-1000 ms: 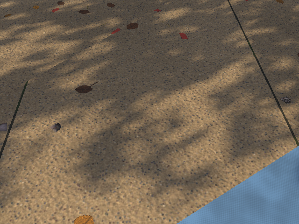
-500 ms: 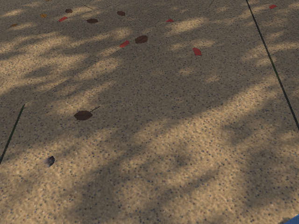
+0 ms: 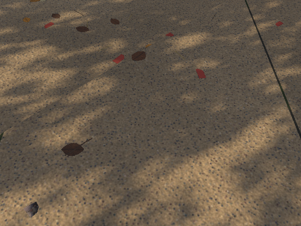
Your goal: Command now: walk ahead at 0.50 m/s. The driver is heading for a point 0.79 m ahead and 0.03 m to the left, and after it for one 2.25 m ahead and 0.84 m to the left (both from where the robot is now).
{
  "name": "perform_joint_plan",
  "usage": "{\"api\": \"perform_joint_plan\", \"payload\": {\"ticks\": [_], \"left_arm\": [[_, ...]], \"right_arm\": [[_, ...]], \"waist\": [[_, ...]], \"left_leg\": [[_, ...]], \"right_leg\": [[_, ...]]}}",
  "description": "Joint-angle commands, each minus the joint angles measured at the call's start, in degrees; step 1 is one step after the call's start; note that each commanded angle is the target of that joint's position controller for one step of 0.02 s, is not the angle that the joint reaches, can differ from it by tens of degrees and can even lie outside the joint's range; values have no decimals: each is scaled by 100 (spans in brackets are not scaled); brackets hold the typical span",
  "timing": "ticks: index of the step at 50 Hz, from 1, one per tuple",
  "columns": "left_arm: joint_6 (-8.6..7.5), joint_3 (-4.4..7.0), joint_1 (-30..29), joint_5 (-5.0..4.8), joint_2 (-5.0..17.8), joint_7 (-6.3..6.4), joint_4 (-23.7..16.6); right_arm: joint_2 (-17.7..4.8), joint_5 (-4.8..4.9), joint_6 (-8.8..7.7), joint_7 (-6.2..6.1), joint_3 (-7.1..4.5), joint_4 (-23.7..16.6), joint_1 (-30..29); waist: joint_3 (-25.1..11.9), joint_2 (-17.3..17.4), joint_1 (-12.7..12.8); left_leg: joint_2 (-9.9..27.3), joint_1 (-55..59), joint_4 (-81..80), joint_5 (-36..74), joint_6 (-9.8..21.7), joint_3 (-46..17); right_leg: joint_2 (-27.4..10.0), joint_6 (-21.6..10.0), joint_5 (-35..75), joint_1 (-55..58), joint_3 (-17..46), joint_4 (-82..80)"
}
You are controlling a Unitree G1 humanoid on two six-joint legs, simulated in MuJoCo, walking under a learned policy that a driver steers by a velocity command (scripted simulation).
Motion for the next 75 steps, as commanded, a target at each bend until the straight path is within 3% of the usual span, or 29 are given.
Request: {"api": "perform_joint_plan", "payload": {"ticks": [1,5,14,18,19,20,21,22,23,25,28,32,39,40,41,42,44,48,53,59,61,62,63,64,65,67,69,71,75], "left_arm": [[59,134,279,35,298,60,-275],[132,181,-397,106,341,90,-525],[19,48,-1809,108,99,-125,-928],[-54,172,-1031,176,497,-177,-730],[-84,269,-466,232,781,-145,-526],[-85,322,167,364,1165,-107,-412],[-13,231,255,333,1008,-110,-342],[57,137,285,208,643,-149,-378],[90,113,-210,139,612,-143,-453],[129,14,-1052,192,385,-96,-594],[209,99,-1206,286,599,-56,-524],[220,229,-1072,99,864,63,-508],[335,218,-1244,-89,626,123,-524],[341,134,-1463,-53,314,103,-664],[277,80,-1540,-45,40,73,-777],[172,135,-1588,-28,282,53,-853],[91,228,-1290,-33,605,-17,-663],[96,232,-1553,75,356,-30,-587],[117,120,-2264,2,95,-105,-759],[64,62,-2675,-54,212,-257,-971],[42,163,-2105,-31,449,-257,-860],[42,292,-1262,-26,651,-226,-595],[39,447,-122,-19,982,-176,-284],[94,578,769,98,1571,-120,-117],[103,457,798,95,1329,-145,-64],[59,242,-199,86,630,-157,-260],[-38,128,-783,158,243,-211,-272],[-71,119,-726,204,165,-192,-124],[-113,167,-462,261,439,-37,50]], "right_arm": [[-452,-48,-95,19,-71,-143,111],[-740,-33,-99,-121,-131,62,548],[-781,11,117,-264,-83,413,1238],[-883,72,219,-318,-124,435,877],[-811,43,217,-311,-101,417,942],[-543,-102,178,-301,-3,317,1206],[108,-53,146,-240,200,575,2133],[-429,48,161,-213,70,704,2040],[-646,161,206,-226,-3,545,1496],[-588,87,392,-360,-54,426,857],[-318,40,561,-450,-35,493,1055],[-471,13,478,-429,-111,455,798],[-302,-21,311,-340,-150,868,1289],[-473,-49,277,-348,-171,989,1770],[-958,20,266,-358,-260,965,1889],[-1243,-84,174,-362,-318,893,1694],[-786,-38,-10,-345,-205,663,1030],[-513,14,-53,-310,-124,718,1354],[-660,8,-5,-350,-138,763,1700],[-784,123,100,-329,-233,921,1959],[-882,140,140,-326,-285,887,1738],[-830,150,153,-329,-272,842,1581],[-717,103,152,-323,-224,725,1424],[-172,29,66,-289,-62,527,1733],[-2,117,-97,-249,-3,587,1793],[-553,330,-190,-248,-171,416,1034],[-427,214,-51,-352,-254,410,888],[-129,224,122,-354,-241,441,1088],[-197,172,220,-321,-282,130,483]], "waist": [[-350,682,123],[-32,464,46],[138,557,-369],[-355,709,177],[-747,456,359],[-1618,-257,348],[-2471,-1471,74],[-2627,-833,249],[-1893,-587,188],[-950,-81,-32],[-776,-573,-226],[-678,-697,-187],[-256,-216,-634],[-219,545,-748],[36,1629,-660],[413,1714,-556],[401,1155,-162],[138,835,-246],[320,901,-507],[621,1009,-570],[328,1092,-163],[-147,990,265],[-923,720,753],[-1874,-709,809],[-2405,-1337,720],[-991,-592,490],[-369,-322,109],[-197,-446,-73],[154,-152,-98]], "left_leg": [[1433,813,-1728,390,926,-1625],[1433,942,-1977,982,1003,-1253],[1228,1570,-1365,2602,629,-470],[1252,2053,-184,3488,323,-599],[892,1881,637,3305,122,-443],[471,699,2134,1300,-141,-273],[-143,-655,3793,-2868,-455,-437],[23,-748,4316,-3245,-488,-1083],[223,-1142,4414,-2973,-508,-950],[601,-967,3828,-2296,-592,-785],[546,-26,2692,-1821,-554,-431],[506,48,2051,-1328,-275,-290],[319,1273,-107,-977,215,-12],[1092,1704,-879,-1831,465,-1132],[2114,2041,-1759,-3070,867,-2819],[2532,1649,-2131,-3703,1169,-3774],[2122,1773,-2043,-2725,768,-2968],[1657,1825,-2073,-958,526,-1726],[1464,1650,-2072,-55,512,-1016],[1785,2053,-1691,498,541,-917],[1815,2071,-1102,1894,435,-799],[1585,1881,-228,2947,300,-528],[1295,1003,1154,2798,90,-283],[474,-1248,3501,578,-331,56],[66,-1974,4760,-2346,-306,-811],[709,-2484,5221,-1625,-61,-907],[1061,-1896,4510,-837,-4,-894],[1113,-1539,4251,-578,41,-928],[1016,-2241,3453,282,-62,-1134]], "right_leg": [[-547,-25,543,-830,219,-140],[-610,178,1444,-1530,176,-1133],[-29,180,2672,-899,-269,-3560],[267,-170,2434,196,-272,-4253],[184,-306,3704,1133,-251,-4449],[-863,-722,6299,2968,714,-3799],[-2136,-1777,7255,4356,2178,-3776],[-1923,-1726,6177,3984,2327,-4026],[-1710,-1501,5049,3276,1884,-4307],[-1307,-1173,3415,1668,1353,-4891],[-893,-1033,1257,529,904,-5573],[-1046,-1007,-768,451,1236,-6178],[-561,-493,-1402,-164,616,-5515],[-145,-218,-1120,-803,158,-4203],[525,57,-656,-1997,-618,-2629],[357,-69,-504,-2532,-44,-1850],[63,-103,428,-2712,226,-1469],[-53,113,1481,-2212,-35,-1805],[15,258,2067,-1536,-300,-2996],[75,27,1532,-1029,-433,-3804],[278,-179,1339,-86,-574,-3986],[437,-330,1417,1023,-669,-4069],[73,-571,1478,2732,-244,-3886],[-1464,-1303,733,4968,2102,-4153],[-2078,-1626,89,5006,3935,-5136],[-1684,-1098,308,3440,2251,-5244],[-1208,-786,927,2064,1126,-5650],[-1069,-723,1337,1538,578,-5881],[-1130,-792,2107,1581,-8,-6121]]}}
Keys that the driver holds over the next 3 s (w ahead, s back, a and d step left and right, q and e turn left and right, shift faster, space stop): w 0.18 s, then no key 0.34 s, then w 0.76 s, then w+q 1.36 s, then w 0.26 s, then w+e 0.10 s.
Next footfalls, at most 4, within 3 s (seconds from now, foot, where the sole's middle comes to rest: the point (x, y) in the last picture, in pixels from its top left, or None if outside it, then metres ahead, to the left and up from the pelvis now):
0.38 right None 0.38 -0.14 -0.77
0.80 left None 0.32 0.09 -0.77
1.26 right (191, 195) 0.62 -0.18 -0.77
1.80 left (136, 140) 0.91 0.08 -0.77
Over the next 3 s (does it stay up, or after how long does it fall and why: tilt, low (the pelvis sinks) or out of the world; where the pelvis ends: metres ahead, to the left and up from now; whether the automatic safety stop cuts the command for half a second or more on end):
stays up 1.37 0.32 -0.01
